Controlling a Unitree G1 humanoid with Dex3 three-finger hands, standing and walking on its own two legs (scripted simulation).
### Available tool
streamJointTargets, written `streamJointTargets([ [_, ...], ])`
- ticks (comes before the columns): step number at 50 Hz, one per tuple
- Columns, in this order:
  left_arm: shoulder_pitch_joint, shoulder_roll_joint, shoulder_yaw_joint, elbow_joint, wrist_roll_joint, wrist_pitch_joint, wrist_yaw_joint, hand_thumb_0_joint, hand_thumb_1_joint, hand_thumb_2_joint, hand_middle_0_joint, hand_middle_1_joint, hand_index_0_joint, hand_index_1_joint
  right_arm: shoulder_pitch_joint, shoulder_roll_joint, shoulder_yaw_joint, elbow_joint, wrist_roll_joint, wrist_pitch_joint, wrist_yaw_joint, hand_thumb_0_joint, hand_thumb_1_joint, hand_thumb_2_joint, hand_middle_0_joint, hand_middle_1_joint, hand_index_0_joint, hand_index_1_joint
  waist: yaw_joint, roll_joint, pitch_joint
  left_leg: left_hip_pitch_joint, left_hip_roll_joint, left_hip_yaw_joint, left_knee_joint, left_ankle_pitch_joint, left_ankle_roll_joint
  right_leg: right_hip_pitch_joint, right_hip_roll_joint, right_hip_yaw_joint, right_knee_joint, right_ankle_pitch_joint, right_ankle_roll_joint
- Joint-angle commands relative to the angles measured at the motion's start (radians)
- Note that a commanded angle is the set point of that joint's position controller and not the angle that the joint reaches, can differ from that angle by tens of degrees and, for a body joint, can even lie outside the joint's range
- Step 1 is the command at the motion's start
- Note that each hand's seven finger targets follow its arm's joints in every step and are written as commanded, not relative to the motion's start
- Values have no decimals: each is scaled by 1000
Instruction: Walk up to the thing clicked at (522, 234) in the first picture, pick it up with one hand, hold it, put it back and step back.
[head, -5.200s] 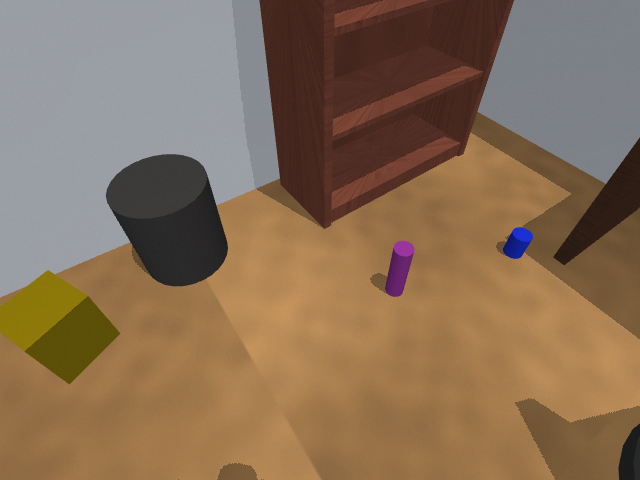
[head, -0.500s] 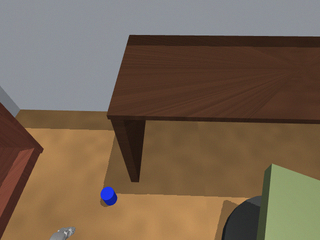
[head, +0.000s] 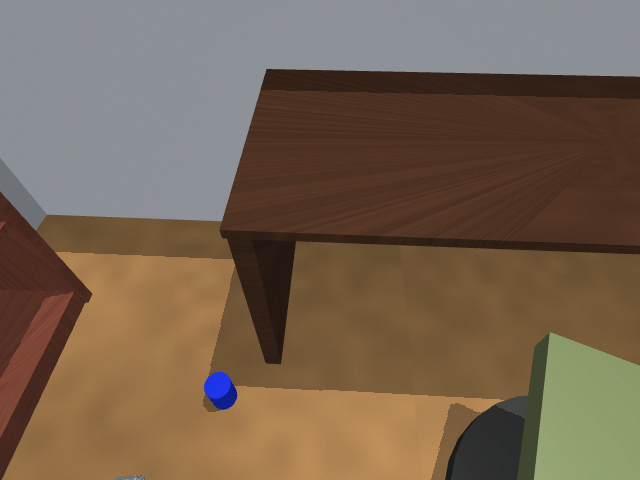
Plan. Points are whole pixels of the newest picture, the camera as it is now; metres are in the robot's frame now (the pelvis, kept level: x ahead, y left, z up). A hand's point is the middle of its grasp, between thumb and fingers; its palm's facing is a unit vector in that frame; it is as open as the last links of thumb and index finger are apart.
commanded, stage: walk up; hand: left
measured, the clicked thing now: (221, 391) +0.45 +0.32 -0.72
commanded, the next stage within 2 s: none
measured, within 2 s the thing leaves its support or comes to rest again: neither
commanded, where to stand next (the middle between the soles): +0.08 +0.02 m, yaw +2 degrees
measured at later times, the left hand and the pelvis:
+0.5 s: hand out of the picture +0.10 +0.31 -0.18, palm faces -0.05 -0.94 -0.34, open 7.4 cm; pelvis +0.05 +0.05 -0.02, yaw +0 degrees
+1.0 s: hand out of the picture +0.08 +0.27 -0.18, palm faces -0.05 -0.93 -0.38, open 7.4 cm; pelvis +0.01 +0.01 -0.03, yaw -2 degrees
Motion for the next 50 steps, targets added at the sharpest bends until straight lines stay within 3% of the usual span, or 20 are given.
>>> streamJointTargets([
  [1, -42, 214, 40, -71, -5, -30, 18, 0, 900, 900, -200, -300, -200, -300, -105, -188, -14, -122, -8, -66, -7, 0, -900, -900, 200, 300, 200, 300, 52, -18, -98, 9, 76, -82, -44, 159, 48, 7, -106, 84, -76, 120, -30],
  [10, -39, 210, 39, -72, -6, -26, 19, 0, 900, 900, -200, -300, -200, -300, -113, -190, -16, -125, -7, -59, -8, 0, -900, -900, 200, 300, 200, 300, 53, -3, -66, -10, 80, -102, -64, 107, 51, -3, -97, 72, -76, 83, -29],
  [11, 43, 261, 59, -82, 2, -33, 11, 0, 900, 900, -200, -300, -200, -300, -77, -249, -51, -155, -18, -57, 11, 0, -900, -900, 200, 300, 200, 300, 69, -3, -100, -65, 40, -73, 7, -251, 88, 63, -89, 92, -61, -235, -70],
  [13, 124, 311, 84, -66, 19, -40, 12, 0, 900, 900, -200, -300, -200, -300, -126, -236, -59, -187, -27, -48, 24, 0, -900, -900, 200, 300, 200, 300, 113, -123, 4, -319, -11, 10, 204, -312, 52, 126, -240, 294, -202, -510, -152],
  [14, 112, 328, 96, -90, 25, -46, 14, 0, 900, 900, -200, -300, -200, -300, -138, -222, -57, -203, -39, -44, 26, 0, -900, -900, 200, 300, 200, 300, 117, -144, 54, -393, 32, -1, 340, -274, 38, 98, -339, 381, -260, -510, -200],
  [16, 73, 303, 98, -133, 23, -59, 15, 0, 900, 900, -200, -300, -200, -300, -87, -204, -58, -206, -37, -52, 33, 0, -900, -900, 200, 300, 200, 300, 94, -91, 91, -414, 74, -31, 360, -254, 25, 108, -356, 350, -234, -281, -237],
  [21, -34, 259, 78, -192, 11, -45, 4, 0, 900, 900, -200, -300, -200, -300, 29, -168, -61, -188, -27, -70, 36, 0, -900, -900, 200, 300, 200, 300, 13, -177, 44, -67, 46, 57, 128, -108, 10, -76, -203, 63, -8, 246, -145],
  [22, -70, 220, 65, -197, 0, -28, 6, 0, 900, 900, -200, -300, -200, -300, 104, -152, -62, -152, -24, -76, 24, 0, -900, -900, 200, 300, 200, 300, -23, -129, 24, 62, 6, 87, 29, 48, 7, -156, -133, -25, 137, 257, -94],
  [23, -62, 165, 53, -215, -12, -13, 8, 0, 900, 900, -200, -300, -200, -300, 173, -190, -71, -129, -22, -82, 5, 0, -900, -900, 200, 300, 200, 300, -45, 26, 4, 117, 58, 4, -74, 210, 4, -189, -52, -79, 338, 187, -44],
  [24, 3, 116, 43, -221, -31, 8, 12, 0, 900, 900, -200, -300, -200, -300, 173, -277, -86, -139, -29, -92, -18, 0, -900, -900, 200, 300, 200, 300, -23, 236, -29, 160, 248, -289, -142, 405, 52, -284, 62, -7, 496, -173, 2],
  [25, 75, 169, 60, -193, -31, 39, 21, 0, 900, 900, -200, -300, -200, -300, 118, -339, -90, -171, -28, -95, -34, 0, -900, -900, 200, 300, 200, 300, 13, 138, -78, 53, 343, -471, -157, 311, 151, -225, 45, 164, 556, -322, -12],
  [27, 106, 238, 68, -160, -34, 65, 23, 0, 900, 900, -200, -300, -200, -300, -14, -358, -95, -218, -15, -98, -51, 0, -900, -900, 200, 300, 200, 300, 50, 81, -24, -66, 360, -450, -135, 223, 237, -220, -9, 181, 688, -319, -37],
  [30, 133, 250, 87, -185, -15, 87, 7, 0, 900, 900, -200, -300, -200, -300, 40, -344, -104, -243, -3, -99, -80, 0, -900, -900, 200, 300, 200, 300, 47, 78, -87, 88, 313, -265, -54, 418, 175, -353, -7, 218, 795, -257, -31],
  [36, 131, 236, 96, -230, -6, 105, -1, 0, 900, 900, -200, -300, -200, -300, -10, -312, -108, -328, -8, -90, -90, 0, -900, -900, 200, 300, 200, 300, 43, 92, -91, 16, 282, -135, -2, 424, 226, -396, 17, 215, 845, -178, 15],
  [42, 142, 225, 81, -206, -30, 56, 8, 0, 900, 900, -200, -300, -200, -300, -135, -294, -90, -395, -27, -45, -44, 0, -900, -900, 200, 300, 200, 300, 49, 256, -103, -48, 238, -41, 94, 368, 240, -269, -24, 51, 494, -188, 29],
  [46, 233, 243, 96, -169, -4, 28, 15, 0, 900, 900, -200, -300, -200, -300, -190, -281, -82, -431, 2, 0, -24, 0, -900, -900, 200, 300, 200, 300, 91, 155, -161, -112, 190, -46, 311, 237, 163, -107, -7, 7, 131, 40, 16],
  [47, 187, 306, 112, -199, 13, 19, 18, 0, 900, 900, -200, -300, -200, -300, -186, -237, -71, -443, 13, 6, -24, 0, -900, -900, 200, 300, 200, 300, 87, -47, -110, -214, 85, -9, 431, 42, 100, -154, -100, 178, 57, 107, -19],
  [48, 120, 390, 128, -245, 27, 12, 18, 0, 900, 900, -200, -300, -200, -300, -162, -180, -57, -460, 20, 7, -29, 0, -900, -900, 200, 300, 200, 300, 60, -277, -53, -364, -84, -4, 568, -412, 38, -209, -306, 488, -17, 156, -118],
  [49, 61, 438, 129, -284, 34, 11, 20, 0, 900, 900, -200, -300, -200, -300, -197, -234, -77, -455, 17, 13, -44, 0, -900, -900, 200, 300, 200, 300, 86, -249, -36, -280, -94, -129, 755, -496, 24, -363, -417, 557, -40, 233, -272],
  [50, 41, 422, 125, -299, 33, 7, 22, 0, 900, 900, -200, -300, -200, -300, -205, -266, -88, -453, 8, 7, -48, 0, -900, -900, 200, 300, 200, 300, 74, -252, -2, -240, -70, -148, 803, -469, 21, -438, -418, 580, -47, 286, -288],
])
